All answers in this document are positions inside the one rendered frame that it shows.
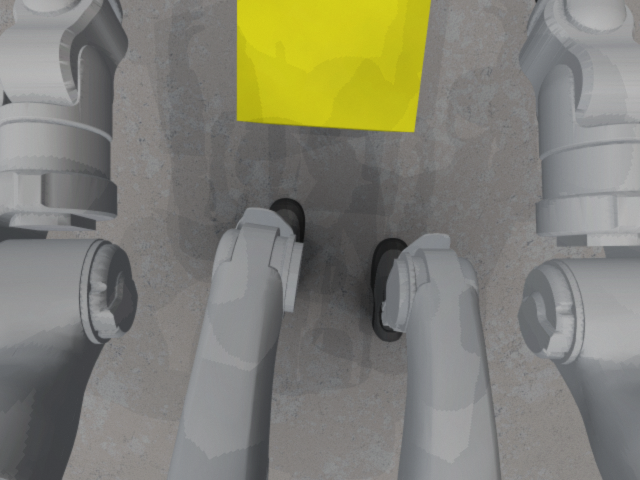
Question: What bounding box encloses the robot right upper arm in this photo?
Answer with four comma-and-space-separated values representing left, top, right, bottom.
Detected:
518, 257, 640, 480

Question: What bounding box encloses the robot left foot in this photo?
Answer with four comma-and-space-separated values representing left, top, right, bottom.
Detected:
269, 198, 305, 243

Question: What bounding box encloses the robot left forearm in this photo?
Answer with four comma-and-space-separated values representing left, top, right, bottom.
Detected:
0, 0, 128, 242

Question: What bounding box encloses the robot left upper arm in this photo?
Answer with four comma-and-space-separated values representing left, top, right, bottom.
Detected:
0, 239, 138, 480

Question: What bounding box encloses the robot foot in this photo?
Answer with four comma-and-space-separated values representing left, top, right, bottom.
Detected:
269, 198, 305, 243
370, 238, 408, 342

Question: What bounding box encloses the carton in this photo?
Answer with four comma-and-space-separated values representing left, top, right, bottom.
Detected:
237, 0, 431, 132

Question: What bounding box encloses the robot right foot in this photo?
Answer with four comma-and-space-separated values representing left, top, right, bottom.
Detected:
370, 238, 408, 342

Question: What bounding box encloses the robot right forearm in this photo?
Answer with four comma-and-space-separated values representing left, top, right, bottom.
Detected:
519, 0, 640, 258

